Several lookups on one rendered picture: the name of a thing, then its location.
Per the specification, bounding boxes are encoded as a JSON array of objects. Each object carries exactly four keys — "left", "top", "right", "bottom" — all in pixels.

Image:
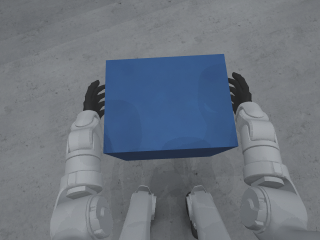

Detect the right robot hand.
[{"left": 228, "top": 72, "right": 252, "bottom": 115}]

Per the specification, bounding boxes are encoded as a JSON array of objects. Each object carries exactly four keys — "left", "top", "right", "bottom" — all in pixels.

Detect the left robot hand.
[{"left": 83, "top": 80, "right": 105, "bottom": 119}]

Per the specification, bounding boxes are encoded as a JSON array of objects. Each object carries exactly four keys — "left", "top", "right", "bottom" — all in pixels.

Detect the carton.
[{"left": 103, "top": 54, "right": 239, "bottom": 161}]

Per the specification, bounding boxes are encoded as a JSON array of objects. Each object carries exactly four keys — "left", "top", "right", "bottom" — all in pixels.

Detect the right robot shin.
[{"left": 190, "top": 185, "right": 213, "bottom": 230}]

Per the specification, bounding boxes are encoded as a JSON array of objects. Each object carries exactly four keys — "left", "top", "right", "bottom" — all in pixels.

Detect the robot right upper arm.
[{"left": 239, "top": 185, "right": 320, "bottom": 240}]

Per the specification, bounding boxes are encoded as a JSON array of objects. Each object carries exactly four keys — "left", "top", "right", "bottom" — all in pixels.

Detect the robot right forearm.
[{"left": 235, "top": 101, "right": 308, "bottom": 226}]

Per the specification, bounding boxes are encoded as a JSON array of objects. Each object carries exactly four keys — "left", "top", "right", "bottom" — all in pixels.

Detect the robot left upper arm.
[{"left": 50, "top": 194, "right": 113, "bottom": 240}]

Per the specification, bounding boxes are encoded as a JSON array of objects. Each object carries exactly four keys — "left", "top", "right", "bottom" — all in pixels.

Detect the robot left forearm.
[{"left": 50, "top": 110, "right": 104, "bottom": 240}]

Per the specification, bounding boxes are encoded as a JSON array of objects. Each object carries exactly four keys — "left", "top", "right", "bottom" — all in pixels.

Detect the left robot thigh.
[{"left": 119, "top": 190, "right": 156, "bottom": 240}]

